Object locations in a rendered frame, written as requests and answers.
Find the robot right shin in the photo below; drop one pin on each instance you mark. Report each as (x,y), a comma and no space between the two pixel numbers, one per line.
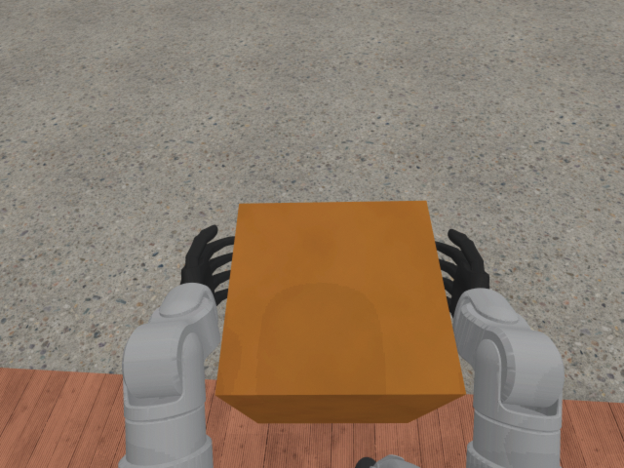
(390,456)

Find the right robot forearm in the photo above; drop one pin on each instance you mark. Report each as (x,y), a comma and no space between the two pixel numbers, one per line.
(518,384)

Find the left robot forearm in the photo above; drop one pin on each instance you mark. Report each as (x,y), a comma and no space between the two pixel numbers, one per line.
(164,382)

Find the right robot hand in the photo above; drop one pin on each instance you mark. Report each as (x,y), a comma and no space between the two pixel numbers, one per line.
(468,273)

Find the left robot hand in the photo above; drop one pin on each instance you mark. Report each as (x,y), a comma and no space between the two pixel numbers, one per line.
(199,268)

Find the carton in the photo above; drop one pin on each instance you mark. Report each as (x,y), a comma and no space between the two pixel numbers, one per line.
(337,313)

